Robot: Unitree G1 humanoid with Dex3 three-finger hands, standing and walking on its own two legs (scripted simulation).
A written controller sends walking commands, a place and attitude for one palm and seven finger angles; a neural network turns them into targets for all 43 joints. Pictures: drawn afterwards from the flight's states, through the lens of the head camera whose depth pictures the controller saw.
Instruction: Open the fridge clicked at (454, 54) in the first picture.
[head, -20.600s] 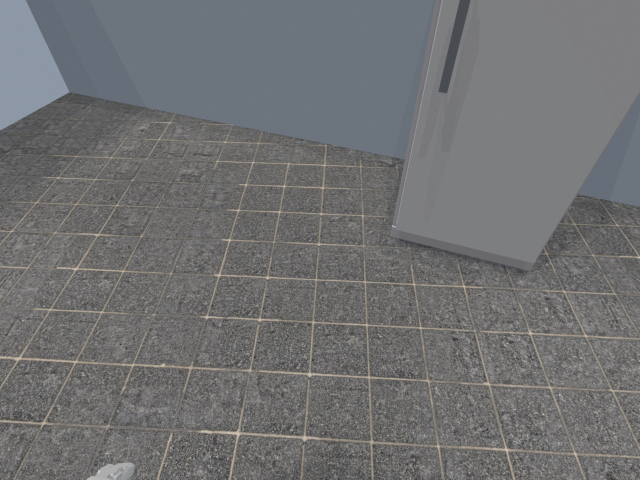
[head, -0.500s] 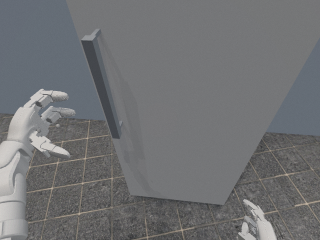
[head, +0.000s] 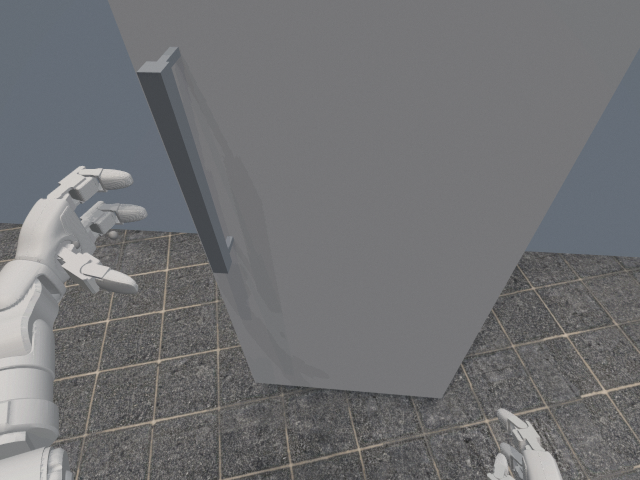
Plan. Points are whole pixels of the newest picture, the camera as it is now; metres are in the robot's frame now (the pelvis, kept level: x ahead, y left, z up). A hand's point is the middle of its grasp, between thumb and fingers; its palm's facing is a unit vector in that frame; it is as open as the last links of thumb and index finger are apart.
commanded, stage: move the hooked fingers beside the handle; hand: left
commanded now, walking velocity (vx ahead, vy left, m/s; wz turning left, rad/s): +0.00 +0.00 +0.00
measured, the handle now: (201, 179) +0.46 +0.20 +0.14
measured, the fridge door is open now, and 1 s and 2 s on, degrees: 0 0 0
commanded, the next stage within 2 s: feel for the door with the fingertips in 1.90 s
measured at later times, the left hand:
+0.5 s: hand (130, 208) +0.39 +0.26 +0.15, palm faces -0.04 -1.00 -0.02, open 14.0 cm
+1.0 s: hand (142, 207) +0.40 +0.26 +0.14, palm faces -0.05 -1.00 -0.02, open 14.0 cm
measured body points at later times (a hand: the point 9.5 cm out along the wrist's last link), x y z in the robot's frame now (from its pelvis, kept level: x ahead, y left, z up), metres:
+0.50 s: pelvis +0.00 +0.01 +0.00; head +0.03 +0.00 +0.45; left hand +0.39 +0.32 +0.15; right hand +0.11 -0.26 -0.10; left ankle +0.00 +0.13 -0.73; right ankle +0.01 -0.10 -0.73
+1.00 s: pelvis +0.01 +0.02 +0.00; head +0.03 +0.01 +0.45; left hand +0.40 +0.31 +0.15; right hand +0.11 -0.25 -0.11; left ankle +0.00 +0.13 -0.73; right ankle +0.01 -0.10 -0.73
